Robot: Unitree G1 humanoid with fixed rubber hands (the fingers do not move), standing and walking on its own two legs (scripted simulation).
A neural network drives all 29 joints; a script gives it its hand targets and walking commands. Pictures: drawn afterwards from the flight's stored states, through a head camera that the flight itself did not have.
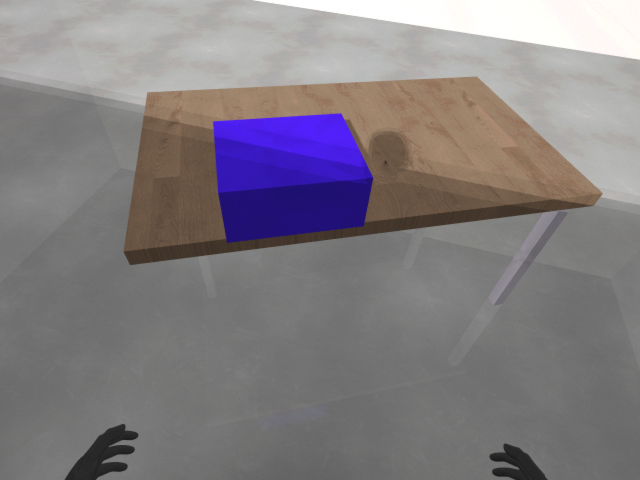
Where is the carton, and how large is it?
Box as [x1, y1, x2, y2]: [213, 113, 372, 242]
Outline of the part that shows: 340,113 213,121 218,194 227,242 363,225 372,176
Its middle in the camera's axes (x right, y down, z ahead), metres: -0.08 -0.16 +0.92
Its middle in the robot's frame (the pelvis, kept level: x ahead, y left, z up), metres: +0.80 +0.06 -0.10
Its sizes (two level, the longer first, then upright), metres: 0.317 0.264 0.144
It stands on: a table, 0.58 m high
